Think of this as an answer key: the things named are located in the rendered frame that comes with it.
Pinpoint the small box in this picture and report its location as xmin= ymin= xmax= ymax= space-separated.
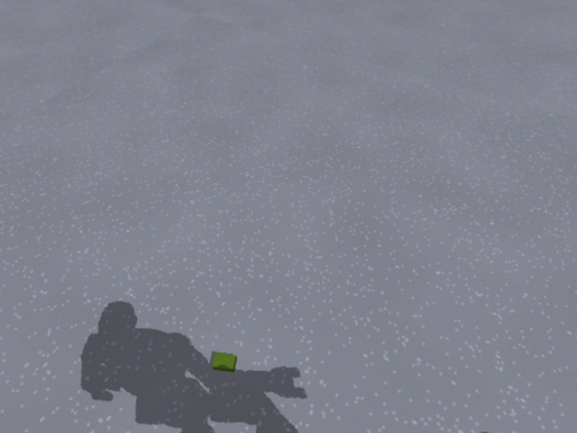
xmin=212 ymin=353 xmax=237 ymax=373

